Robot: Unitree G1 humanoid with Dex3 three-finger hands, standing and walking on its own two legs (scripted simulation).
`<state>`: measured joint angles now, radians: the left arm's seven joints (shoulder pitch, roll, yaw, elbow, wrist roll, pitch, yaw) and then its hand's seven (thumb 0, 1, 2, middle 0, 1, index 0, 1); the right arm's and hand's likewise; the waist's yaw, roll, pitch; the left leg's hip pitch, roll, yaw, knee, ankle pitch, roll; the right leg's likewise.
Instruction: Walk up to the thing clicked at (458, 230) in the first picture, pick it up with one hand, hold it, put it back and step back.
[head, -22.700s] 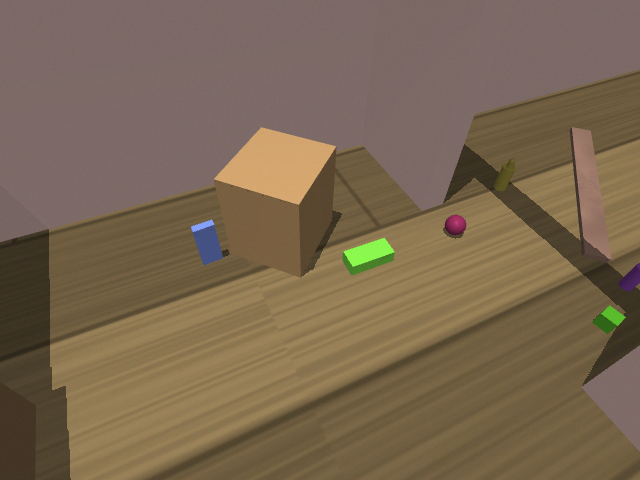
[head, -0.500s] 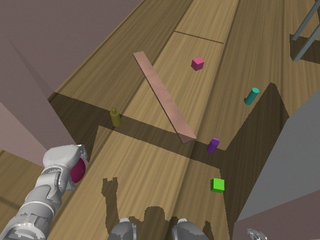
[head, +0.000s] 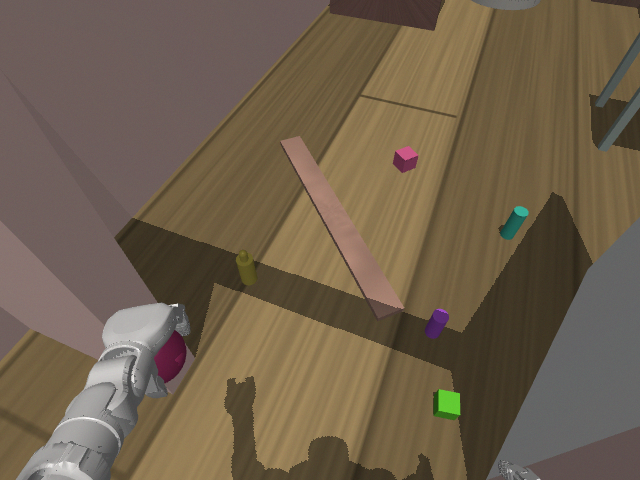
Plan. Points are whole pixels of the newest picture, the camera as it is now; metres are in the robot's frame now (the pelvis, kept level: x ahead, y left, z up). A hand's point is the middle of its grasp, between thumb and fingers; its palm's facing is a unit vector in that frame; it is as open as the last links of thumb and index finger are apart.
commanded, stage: hold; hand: left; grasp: from above
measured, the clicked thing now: (155, 354) +0.33 +0.24 -0.09
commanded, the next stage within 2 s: crouch in 1.78 s
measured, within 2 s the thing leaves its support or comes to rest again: neither
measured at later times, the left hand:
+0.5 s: hand (147, 353) +0.30 +0.22 -0.03, palm faces -0.45 -0.07 -0.89, open 10.2 cm
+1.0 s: hand (145, 366) +0.28 +0.21 -0.01, palm faces -0.44 -0.07 -0.90, open 10.3 cm
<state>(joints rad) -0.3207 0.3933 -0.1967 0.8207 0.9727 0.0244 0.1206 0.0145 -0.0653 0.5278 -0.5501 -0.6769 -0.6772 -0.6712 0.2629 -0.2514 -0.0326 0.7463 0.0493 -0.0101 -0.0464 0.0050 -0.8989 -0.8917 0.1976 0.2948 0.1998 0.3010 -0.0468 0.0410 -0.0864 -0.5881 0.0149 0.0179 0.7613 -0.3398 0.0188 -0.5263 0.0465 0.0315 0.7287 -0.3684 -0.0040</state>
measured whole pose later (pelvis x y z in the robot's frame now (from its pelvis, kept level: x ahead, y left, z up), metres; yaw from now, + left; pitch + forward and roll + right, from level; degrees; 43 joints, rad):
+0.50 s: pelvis +0.00 +0.00 +0.02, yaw +0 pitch +5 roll -1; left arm -0.27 0.40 -0.22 0.71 0.98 0.02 0.02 0.01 -0.05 0.50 -0.55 -0.67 -0.68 -0.66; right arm 0.24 -0.26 -0.03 0.70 0.06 0.03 -0.04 0.01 -0.90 -0.89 0.20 0.29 0.20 0.30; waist -0.02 0.05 -0.06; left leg -0.41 0.01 0.03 0.61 -0.28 0.02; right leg -0.36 0.04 0.04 0.59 -0.31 -0.01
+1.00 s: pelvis -0.01 -0.01 +0.02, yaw +0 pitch +2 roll +0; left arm -0.23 0.40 -0.23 0.62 0.96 0.01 -0.02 0.01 -0.06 0.54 -0.53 -0.69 -0.66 -0.69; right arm 0.20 -0.26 -0.01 0.69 0.08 0.05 -0.06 0.01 -0.91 -0.89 0.20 0.29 0.20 0.30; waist 0.00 0.06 -0.02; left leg -0.32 0.00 0.03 0.51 -0.22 0.01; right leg -0.28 0.03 0.05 0.52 -0.26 -0.01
